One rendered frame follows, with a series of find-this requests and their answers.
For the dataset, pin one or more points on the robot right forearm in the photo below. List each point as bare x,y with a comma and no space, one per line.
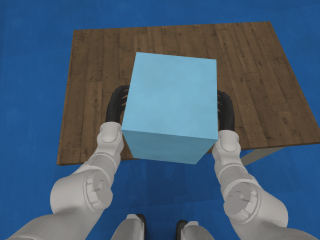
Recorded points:
228,166

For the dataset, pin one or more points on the robot right upper arm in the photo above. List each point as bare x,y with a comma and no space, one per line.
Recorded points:
257,215

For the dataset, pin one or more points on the robot right foot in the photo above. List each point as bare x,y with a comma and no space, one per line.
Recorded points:
180,226

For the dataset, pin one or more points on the carton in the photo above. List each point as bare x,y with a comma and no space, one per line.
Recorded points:
171,112

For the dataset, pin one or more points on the left robot hand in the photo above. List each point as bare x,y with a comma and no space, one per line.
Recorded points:
115,108

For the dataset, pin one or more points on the robot left forearm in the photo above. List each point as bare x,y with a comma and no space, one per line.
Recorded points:
106,157

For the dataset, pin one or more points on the table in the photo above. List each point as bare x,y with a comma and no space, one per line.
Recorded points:
270,108

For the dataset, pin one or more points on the robot left upper arm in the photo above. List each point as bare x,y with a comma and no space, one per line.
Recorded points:
77,202

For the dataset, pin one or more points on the right robot shin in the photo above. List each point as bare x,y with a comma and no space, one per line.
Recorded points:
192,223

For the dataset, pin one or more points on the right robot hand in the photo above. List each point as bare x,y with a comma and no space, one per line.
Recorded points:
225,114

